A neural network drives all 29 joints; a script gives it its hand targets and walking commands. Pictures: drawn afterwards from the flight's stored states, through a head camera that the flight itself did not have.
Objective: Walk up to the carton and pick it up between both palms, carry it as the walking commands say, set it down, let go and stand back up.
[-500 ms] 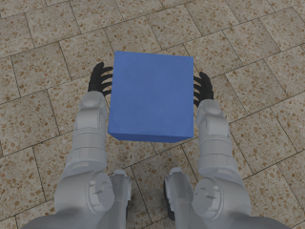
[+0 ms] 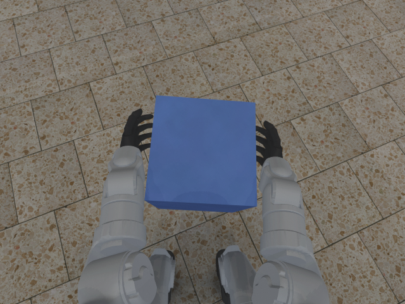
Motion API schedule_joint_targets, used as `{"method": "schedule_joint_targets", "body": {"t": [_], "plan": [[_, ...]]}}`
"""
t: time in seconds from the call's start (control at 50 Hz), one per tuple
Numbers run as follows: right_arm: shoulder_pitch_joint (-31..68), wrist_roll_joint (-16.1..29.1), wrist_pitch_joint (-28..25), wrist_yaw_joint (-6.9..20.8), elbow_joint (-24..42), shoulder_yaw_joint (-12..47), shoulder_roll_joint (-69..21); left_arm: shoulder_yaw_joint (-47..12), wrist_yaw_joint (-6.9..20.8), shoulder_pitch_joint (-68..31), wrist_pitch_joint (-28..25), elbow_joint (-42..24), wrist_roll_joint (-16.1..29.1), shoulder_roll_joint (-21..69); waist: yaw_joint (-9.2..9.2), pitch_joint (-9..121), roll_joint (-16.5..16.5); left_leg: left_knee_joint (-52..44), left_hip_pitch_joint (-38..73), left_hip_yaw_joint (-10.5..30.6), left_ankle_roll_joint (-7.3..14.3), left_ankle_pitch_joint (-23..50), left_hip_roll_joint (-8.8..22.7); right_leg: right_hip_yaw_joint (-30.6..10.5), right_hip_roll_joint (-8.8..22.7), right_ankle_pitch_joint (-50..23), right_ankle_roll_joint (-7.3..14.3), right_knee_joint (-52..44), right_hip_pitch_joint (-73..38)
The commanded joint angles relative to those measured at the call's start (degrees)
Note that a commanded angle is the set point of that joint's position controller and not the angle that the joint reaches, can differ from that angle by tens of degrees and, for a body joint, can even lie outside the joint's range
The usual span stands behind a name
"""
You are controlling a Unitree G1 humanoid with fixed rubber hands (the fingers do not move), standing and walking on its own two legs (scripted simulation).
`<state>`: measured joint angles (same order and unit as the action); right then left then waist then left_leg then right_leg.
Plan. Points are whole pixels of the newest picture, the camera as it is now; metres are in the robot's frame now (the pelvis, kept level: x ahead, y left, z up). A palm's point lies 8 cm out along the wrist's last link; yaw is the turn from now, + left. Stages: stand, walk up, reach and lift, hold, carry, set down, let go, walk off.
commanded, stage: reach and lift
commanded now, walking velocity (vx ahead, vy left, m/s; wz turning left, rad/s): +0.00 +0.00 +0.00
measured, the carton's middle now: (200, 162) +0.40 -0.02 -0.11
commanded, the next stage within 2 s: none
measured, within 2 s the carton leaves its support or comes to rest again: neither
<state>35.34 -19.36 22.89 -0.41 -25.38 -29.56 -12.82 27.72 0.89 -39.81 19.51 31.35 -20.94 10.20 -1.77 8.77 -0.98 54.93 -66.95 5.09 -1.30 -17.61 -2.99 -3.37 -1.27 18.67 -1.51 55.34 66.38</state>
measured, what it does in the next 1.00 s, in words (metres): rises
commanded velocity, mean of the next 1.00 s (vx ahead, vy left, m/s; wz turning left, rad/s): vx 0.00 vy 0.00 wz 0.00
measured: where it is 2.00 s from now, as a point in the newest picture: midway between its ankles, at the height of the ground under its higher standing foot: (195, 287)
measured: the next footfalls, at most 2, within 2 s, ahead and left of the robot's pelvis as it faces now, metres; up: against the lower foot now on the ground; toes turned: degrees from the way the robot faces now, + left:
none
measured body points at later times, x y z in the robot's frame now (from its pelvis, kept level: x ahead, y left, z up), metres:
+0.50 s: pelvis +0.02 +0.00 +0.05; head +0.15 -0.01 +0.49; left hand +0.40 +0.13 +0.03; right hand +0.38 -0.16 +0.02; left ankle +0.06 +0.13 -0.66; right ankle +0.06 -0.13 -0.66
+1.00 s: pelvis +0.03 +0.00 +0.08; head +0.05 +0.01 +0.53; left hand +0.38 +0.13 +0.10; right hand +0.36 -0.16 +0.10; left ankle +0.06 +0.13 -0.66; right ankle +0.06 -0.13 -0.66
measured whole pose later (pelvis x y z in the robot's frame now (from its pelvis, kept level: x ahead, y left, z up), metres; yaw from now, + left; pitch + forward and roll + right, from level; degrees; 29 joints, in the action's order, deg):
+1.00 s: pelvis +0.03 +0.00 +0.08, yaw +0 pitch +3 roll +0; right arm 23.8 -19.8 31.5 0.2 -23.5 -20.1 -11.6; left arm 20.4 -0.2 -23.9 29.5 24.6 -20.8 11.6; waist -2.7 1.2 0.3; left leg 22.7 -17.0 4.8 -0.3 -8.8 -2.0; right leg -4.3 0.1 9.8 -1.5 23.4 16.8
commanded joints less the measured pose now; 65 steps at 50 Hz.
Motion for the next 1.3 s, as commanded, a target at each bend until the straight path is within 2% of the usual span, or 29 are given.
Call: {"method": "schedule_joint_targets", "body": {"t": [0.0,0.02,0.12,0.24,0.26,0.28,0.34,0.36,0.44,0.64,0.78,0.88,1.02,1.18,1.2,1.28], "plan": [[32.8,9.5,-1.9,16.2,-4.6,37.7,-53.3,-32.0,15.2,-21.6,1.4,10.8,6.9,57.7,-0.01,34.2,-0.3,-8.0,26.2,-3.6,1.3,12.1,-6.0,3.9,-6.8,-13.0,0.5,-8.4,-23.6],[32.2,9.5,-1.9,16.3,-4.1,38.1,-53.3,-32.6,15.3,-21.7,1.4,10.0,7.3,57.9,-0.54,34.6,0.0,-8.6,27.2,-3.5,1.3,12.2,-5.9,3.8,-6.8,-13.4,0.6,-9.1,-25.1],[30.6,8.9,-1.7,16.4,-3.4,38.3,-52.6,-32.2,15.7,-19.0,1.7,9.8,6.6,57.4,-0.11,31.6,0.1,-12.1,30.7,-3.1,1.6,12.5,-5.6,3.5,-6.5,-13.5,0.6,-12.4,-28.1],[26.4,8.3,-1.6,16.5,-2.9,38.9,-52.8,-33.3,16.1,-16.6,1.8,7.6,6.6,56.8,-0.48,29.3,0.6,-16.0,34.9,-2.8,1.6,15.2,-5.3,3.0,-6.3,-16.6,0.7,-16.4,-33.1],[25.6,8.5,-1.5,16.6,-2.8,39.2,-53.0,-33.5,16.0,-15.5,1.9,7.5,6.5,56.6,-0.12,29.0,-0.1,-16.7,36.0,-2.9,1.6,15.7,-5.3,3.0,-6.2,-17.1,0.6,-16.9,-34.0],[25.4,8.4,-1.5,16.6,-2.1,39.6,-52.9,-33.9,16.1,-15.6,1.9,6.7,6.8,56.6,-0.56,28.9,0.9,-17.2,36.8,-2.7,1.7,15.8,-5.2,3.1,-6.2,-17.1,0.6,-17.6,-34.7],[23.9,8.7,-1.4,16.5,-1.7,40.2,-53.5,-34.4,16.1,-14.2,2.1,5.7,6.8,56.1,-0.08,28.2,0.9,-19.0,39.1,-2.6,1.7,17.1,-5.2,2.6,-6.0,-18.9,0.6,-19.6,-37.9],[23.3,8.9,-1.4,16.4,-1.3,40.4,-53.5,-34.8,16.1,-13.8,2.2,5.4,6.8,56.2,-0.29,28.2,0.1,-19.6,40.1,-2.5,1.7,17.4,-5.2,2.6,-5.8,-19.2,0.6,-20.1,-38.6],[20.3,8.7,-1.0,16.3,-1.7,40.6,-53.7,-35.6,16.1,-12.4,2.5,3.8,7.2,55.6,-0.87,26.2,1.0,-21.9,42.8,-2.3,1.7,18.5,-5.0,2.4,-5.7,-20.5,0.5,-22.3,-41.4],[15.6,9.3,0.7,15.4,-1.3,40.9,-53.9,-36.9,15.6,-8.5,4.4,1.8,8.2,55.2,-0.78,21.4,0.8,-27.8,50.7,-2.0,1.5,19.8,-4.6,2.0,-5.1,-22.1,0.4,-28.0,-49.1],[13.4,10.0,3.3,14.8,-0.8,40.4,-53.9,-38.2,15.0,-7.6,6.5,-0.2,9.9,56.0,-1.43,17.4,0.4,-31.5,56.5,-1.8,1.1,19.3,-3.9,2.2,-5.1,-21.5,0.4,-31.2,-54.0],[13.2,10.3,5.7,14.6,-0.6,39.7,-53.5,-38.1,14.7,-7.3,8.6,-1.0,10.7,55.8,-1.15,12.3,0.8,-33.9,59.3,-1.6,1.0,17.2,-3.4,2.4,-5.0,-19.0,0.5,-33.3,-56.0],[13.9,12.4,9.5,14.3,1.8,41.4,-53.8,-40.8,14.5,-9.6,12.1,-5.2,13.7,55.7,-0.96,10.0,0.0,-36.0,63.0,-2.0,0.8,15.2,-3.0,2.1,-4.8,-17.2,0.8,-35.4,-60.4],[14.9,13.0,14.6,14.0,1.9,40.3,-53.5,-40.3,14.7,-11.5,16.6,-6.6,15.0,53.8,-0.57,3.7,1.4,-38.6,64.9,-2.1,1.3,9.8,-2.5,1.7,-4.3,-12.4,1.1,-38.0,-62.6],[15.3,13.4,15.1,13.9,2.5,40.5,-53.2,-40.2,14.8,-11.4,17.1,-6.4,15.2,53.8,-0.25,3.2,0.7,-38.8,65.0,-2.2,1.3,9.5,-2.5,1.6,-4.2,-12.3,1.2,-38.2,-62.9],[15.8,14.4,17.0,13.8,4.1,41.7,-53.6,-40.9,14.9,-12.4,18.7,-8.6,16.3,53.5,-0.05,3.6,1.5,-39.0,66.2,-2.6,1.5,10.5,-2.7,1.2,-4.2,-13.5,1.0,-38.8,-65.0]]}}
